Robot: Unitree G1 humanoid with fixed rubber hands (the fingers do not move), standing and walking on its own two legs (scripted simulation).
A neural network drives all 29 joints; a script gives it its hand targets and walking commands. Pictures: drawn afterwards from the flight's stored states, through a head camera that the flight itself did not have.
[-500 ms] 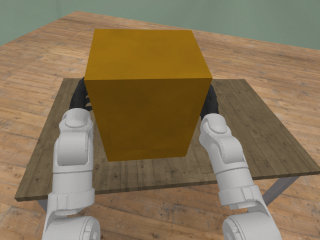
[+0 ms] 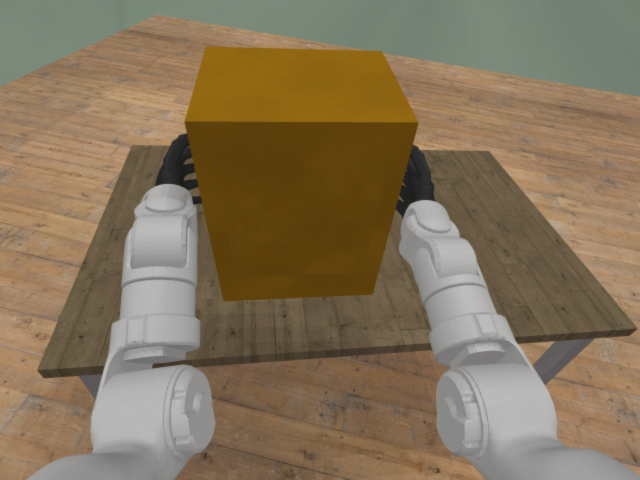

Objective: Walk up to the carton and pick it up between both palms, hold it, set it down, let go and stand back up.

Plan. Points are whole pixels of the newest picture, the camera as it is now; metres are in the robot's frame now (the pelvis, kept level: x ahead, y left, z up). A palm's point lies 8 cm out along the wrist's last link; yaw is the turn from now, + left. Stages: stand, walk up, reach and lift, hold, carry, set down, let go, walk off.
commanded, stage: hold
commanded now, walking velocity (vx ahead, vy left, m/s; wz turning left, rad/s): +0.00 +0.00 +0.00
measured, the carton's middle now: (297, 183) +0.42 +0.00 +0.18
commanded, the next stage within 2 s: none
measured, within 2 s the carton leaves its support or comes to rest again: neither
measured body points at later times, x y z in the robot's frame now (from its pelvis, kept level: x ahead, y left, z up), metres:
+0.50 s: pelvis +0.07 +0.00 +0.00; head +0.07 +0.03 +0.45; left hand +0.48 +0.15 +0.18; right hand +0.47 -0.15 +0.17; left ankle +0.08 +0.10 -0.74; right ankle +0.08 -0.12 -0.74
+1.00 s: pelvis +0.06 +0.00 +0.00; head +0.02 +0.03 +0.45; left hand +0.41 +0.16 +0.19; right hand +0.41 -0.14 +0.19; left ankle +0.08 +0.10 -0.74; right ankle +0.08 -0.12 -0.74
